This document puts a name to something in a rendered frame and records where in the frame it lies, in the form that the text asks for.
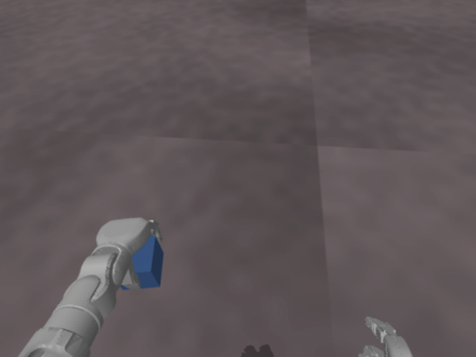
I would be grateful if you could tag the cube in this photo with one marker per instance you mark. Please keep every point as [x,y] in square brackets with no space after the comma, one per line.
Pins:
[148,262]

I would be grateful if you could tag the left robot hand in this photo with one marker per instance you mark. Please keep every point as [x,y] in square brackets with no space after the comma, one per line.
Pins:
[131,233]

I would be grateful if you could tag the right robot hand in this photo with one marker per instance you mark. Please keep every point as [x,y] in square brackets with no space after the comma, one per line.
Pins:
[394,346]

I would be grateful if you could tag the left robot arm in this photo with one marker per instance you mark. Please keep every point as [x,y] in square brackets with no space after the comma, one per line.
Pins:
[78,318]

